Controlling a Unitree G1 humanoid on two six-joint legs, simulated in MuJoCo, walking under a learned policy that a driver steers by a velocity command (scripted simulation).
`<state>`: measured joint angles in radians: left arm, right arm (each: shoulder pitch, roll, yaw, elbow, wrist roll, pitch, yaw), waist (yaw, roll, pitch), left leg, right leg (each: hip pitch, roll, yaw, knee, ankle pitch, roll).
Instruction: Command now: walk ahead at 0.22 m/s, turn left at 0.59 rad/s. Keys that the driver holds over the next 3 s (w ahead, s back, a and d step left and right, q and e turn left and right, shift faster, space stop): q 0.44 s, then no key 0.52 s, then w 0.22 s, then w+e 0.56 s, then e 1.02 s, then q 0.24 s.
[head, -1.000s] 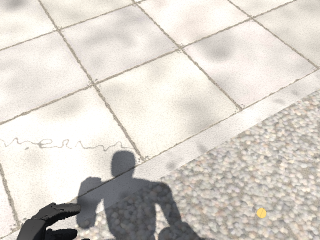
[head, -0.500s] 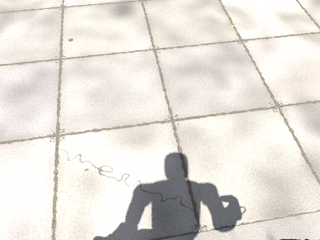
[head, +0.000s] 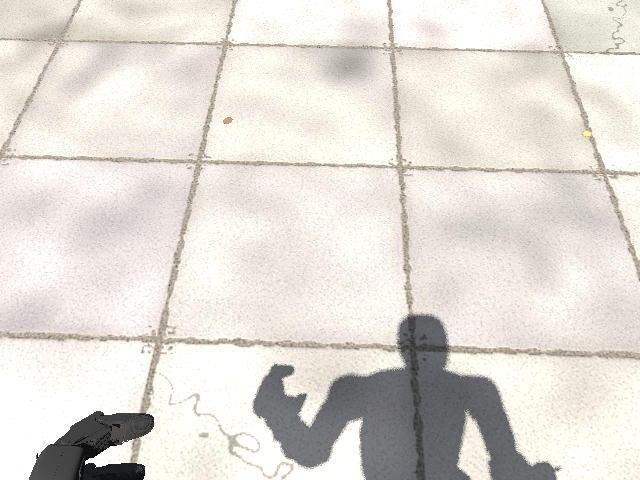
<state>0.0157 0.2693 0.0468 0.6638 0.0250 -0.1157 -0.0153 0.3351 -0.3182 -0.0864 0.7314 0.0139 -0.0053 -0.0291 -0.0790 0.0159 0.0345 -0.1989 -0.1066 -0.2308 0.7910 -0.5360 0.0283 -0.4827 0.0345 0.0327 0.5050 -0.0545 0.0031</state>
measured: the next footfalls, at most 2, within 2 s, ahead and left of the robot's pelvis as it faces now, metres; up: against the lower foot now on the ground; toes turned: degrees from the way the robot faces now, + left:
left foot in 0.42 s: +0.11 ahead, +0.14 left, +0.00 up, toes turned +17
right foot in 0.80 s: +0.18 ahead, -0.09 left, +0.00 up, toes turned +21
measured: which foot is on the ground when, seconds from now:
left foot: up 0.00-0.40, down 0.42-1.00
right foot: down 0.00-0.42, up 0.44-0.78, down 0.80-1.00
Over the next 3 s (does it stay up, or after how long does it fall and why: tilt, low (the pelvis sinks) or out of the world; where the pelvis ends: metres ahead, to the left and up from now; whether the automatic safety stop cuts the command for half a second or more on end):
stays up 0.60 0.09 0.01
